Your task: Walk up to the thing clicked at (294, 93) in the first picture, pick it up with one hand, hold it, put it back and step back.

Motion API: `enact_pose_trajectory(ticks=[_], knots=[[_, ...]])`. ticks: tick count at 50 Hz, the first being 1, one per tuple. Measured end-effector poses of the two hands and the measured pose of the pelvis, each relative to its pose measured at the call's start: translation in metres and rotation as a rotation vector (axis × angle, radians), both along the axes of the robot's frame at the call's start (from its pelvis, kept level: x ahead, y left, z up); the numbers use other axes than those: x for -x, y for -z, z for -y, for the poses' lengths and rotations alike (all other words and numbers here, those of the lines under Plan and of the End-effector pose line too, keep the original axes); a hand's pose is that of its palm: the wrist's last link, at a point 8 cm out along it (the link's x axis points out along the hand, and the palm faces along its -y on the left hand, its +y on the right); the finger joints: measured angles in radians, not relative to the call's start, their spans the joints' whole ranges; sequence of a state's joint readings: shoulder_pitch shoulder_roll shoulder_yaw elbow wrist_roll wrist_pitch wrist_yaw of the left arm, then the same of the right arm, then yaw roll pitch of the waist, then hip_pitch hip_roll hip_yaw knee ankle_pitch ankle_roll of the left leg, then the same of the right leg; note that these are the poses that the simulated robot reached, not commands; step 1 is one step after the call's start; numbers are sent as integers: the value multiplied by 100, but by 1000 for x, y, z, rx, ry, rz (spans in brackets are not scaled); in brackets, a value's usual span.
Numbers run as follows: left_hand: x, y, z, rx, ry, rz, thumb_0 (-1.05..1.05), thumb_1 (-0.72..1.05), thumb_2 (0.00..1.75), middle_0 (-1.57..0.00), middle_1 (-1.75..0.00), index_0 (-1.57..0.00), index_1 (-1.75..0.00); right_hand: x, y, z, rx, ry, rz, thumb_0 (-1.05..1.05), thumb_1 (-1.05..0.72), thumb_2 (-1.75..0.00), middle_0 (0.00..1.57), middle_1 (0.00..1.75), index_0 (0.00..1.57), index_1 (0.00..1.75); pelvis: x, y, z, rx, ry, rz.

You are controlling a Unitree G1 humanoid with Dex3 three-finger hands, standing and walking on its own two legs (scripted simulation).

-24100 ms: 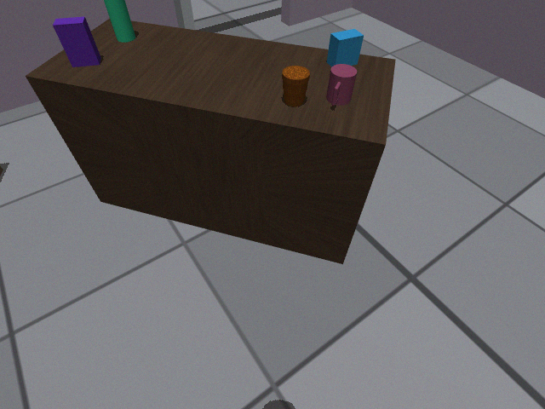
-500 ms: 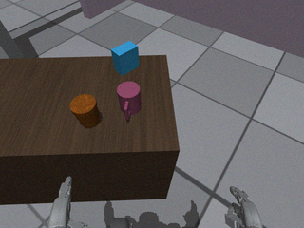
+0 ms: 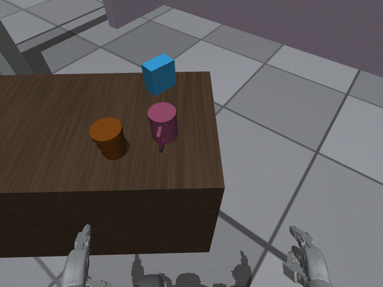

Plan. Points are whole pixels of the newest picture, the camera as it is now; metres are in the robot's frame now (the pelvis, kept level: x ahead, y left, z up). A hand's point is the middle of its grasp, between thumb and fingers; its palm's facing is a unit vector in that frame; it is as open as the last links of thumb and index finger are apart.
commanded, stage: home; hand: left
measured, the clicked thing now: (110, 140) +0.47 +0.22 -0.02
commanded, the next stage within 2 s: stand in 1.36 s
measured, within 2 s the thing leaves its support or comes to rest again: neither
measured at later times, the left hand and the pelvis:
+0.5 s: hand (105, 270) +0.17 +0.18 -0.05, palm faces +0.11 -0.95 -0.28, open 17.5 cm; pelvis +0.00 +0.01 +0.00, yaw +0 degrees
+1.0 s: hand (103, 272) +0.16 +0.19 -0.05, palm faces +0.10 -0.95 -0.29, open 17.4 cm; pelvis -0.01 +0.01 +0.00, yaw +0 degrees
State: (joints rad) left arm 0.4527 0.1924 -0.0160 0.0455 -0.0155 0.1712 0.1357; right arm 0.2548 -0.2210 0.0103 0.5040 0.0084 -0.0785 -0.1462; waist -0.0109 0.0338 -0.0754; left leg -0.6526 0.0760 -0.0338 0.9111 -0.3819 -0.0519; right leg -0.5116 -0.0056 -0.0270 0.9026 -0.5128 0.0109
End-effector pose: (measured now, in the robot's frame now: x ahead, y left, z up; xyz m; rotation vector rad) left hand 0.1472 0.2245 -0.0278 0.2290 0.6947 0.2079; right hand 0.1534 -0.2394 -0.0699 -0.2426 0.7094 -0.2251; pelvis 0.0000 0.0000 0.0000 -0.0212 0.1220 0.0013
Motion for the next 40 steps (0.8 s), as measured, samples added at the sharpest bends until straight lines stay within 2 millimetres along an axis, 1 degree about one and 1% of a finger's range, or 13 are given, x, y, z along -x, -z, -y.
enact_pose_trajectory(ticks=[17, 40], knots=[[0, -1, -4, -7, 6, -4, -1, -54, 5, -5, -5, -5, -5, 6, 3, -6, 2, 10, 7, 1, -90, -90, 20, 30, 20, 31, 1, 2, -4, 6, 3, -4], [4, -1, -9, -8, 10, -13, -1, -53, 5, -5, -5, -5, -5, 9, -1, -8, 25, 16, 29, 1, -90, -90, 20, 30, 20, 31, 5, 3, -9, 11, 4, -3]])
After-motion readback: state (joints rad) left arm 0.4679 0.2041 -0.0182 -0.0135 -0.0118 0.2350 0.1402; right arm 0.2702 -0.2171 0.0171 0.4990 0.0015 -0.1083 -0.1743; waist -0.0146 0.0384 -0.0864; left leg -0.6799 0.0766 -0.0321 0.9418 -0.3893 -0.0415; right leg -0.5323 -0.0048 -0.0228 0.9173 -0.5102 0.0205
